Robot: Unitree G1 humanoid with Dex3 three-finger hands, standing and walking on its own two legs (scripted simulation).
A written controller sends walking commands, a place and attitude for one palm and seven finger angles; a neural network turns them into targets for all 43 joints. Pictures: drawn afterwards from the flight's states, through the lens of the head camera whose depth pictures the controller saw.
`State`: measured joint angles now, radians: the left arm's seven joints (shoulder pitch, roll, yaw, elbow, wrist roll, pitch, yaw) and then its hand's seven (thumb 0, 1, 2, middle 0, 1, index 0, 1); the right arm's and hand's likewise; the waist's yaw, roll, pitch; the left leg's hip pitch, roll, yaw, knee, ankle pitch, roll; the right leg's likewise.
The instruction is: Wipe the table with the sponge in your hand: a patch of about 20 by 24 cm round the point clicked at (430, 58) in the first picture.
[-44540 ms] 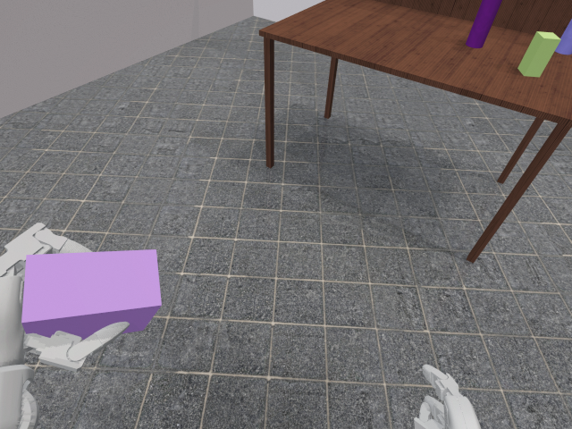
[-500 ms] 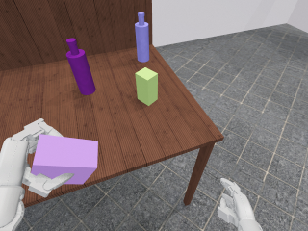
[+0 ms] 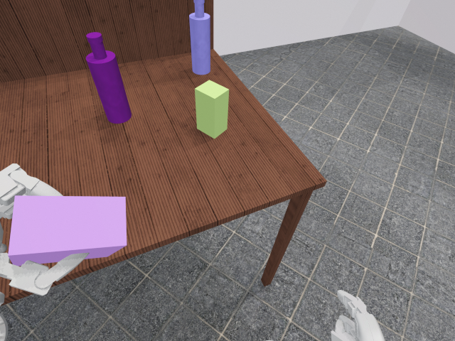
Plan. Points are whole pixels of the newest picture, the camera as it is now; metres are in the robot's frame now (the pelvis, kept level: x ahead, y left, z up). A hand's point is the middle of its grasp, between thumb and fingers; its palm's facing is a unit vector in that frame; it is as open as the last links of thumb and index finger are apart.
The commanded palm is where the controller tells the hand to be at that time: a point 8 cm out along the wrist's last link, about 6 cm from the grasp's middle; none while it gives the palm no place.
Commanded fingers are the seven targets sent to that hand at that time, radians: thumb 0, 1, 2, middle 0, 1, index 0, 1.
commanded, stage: step back with the hand held close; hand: left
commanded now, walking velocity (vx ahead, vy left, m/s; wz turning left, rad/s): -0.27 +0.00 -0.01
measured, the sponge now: (85, 230) +0.23 +0.21 +0.15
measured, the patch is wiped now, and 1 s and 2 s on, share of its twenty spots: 1.00 1.00 1.00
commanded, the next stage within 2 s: stop stepping back and stand still in 0.92 s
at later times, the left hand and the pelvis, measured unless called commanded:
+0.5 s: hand (34, 242) +0.19 +0.24 +0.18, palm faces +0.43 -0.80 -0.42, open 9.8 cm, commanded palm +0.13 +0.27 +0.20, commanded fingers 0.00 0.10 1.30 -1.20 -1.60 -1.20 -1.60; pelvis -0.03 -0.01 +0.00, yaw +0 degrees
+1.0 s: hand out of the picture +0.07 +0.22 +0.19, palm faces +0.42 -0.81 -0.40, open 9.8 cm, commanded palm +0.02 +0.25 +0.20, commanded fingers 0.00 0.10 1.30 -1.20 -1.60 -1.20 -1.60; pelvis -0.14 -0.02 +0.00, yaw +0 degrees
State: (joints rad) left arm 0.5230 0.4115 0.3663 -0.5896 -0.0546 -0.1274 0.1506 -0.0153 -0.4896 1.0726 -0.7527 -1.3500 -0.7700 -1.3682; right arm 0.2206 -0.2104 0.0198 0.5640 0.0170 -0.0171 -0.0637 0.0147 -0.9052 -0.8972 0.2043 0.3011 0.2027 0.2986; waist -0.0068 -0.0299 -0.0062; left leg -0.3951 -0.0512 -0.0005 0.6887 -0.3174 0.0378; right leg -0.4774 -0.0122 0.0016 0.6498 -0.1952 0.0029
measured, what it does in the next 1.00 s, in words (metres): walks backwards: right foot, then left foot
